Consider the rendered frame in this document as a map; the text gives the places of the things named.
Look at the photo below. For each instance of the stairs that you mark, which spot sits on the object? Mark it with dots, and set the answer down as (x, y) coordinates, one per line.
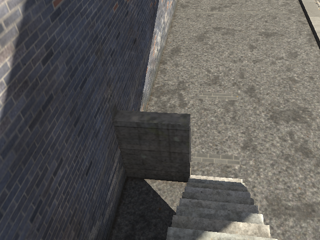
(217, 208)

